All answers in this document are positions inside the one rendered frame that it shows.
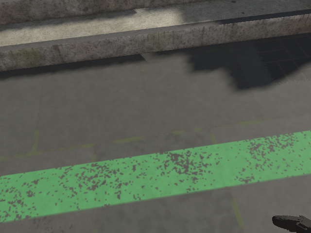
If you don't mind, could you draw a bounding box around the robot right hand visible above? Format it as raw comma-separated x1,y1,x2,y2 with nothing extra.
272,216,311,233

